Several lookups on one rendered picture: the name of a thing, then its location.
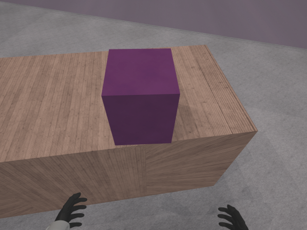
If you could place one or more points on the carton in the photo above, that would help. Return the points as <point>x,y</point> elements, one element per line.
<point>140,95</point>

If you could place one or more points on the pedestal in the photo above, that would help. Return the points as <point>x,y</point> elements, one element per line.
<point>56,141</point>

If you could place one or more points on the robot right hand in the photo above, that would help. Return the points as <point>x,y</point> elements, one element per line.
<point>237,221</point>

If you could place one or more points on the robot left forearm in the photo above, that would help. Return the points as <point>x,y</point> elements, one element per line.
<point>59,225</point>

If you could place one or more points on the robot left hand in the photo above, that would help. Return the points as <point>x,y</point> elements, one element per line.
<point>68,208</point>

